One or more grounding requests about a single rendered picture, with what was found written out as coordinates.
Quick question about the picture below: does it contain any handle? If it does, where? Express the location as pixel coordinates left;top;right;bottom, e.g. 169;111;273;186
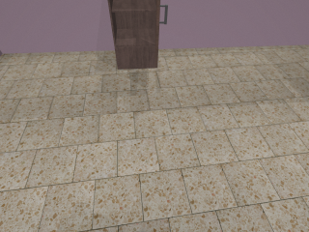
159;4;168;24

